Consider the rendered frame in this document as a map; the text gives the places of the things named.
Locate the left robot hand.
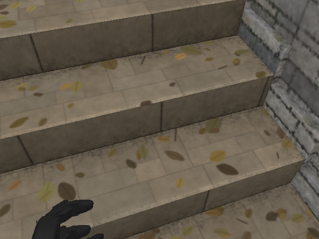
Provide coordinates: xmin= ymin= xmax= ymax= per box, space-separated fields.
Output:
xmin=32 ymin=199 xmax=104 ymax=239

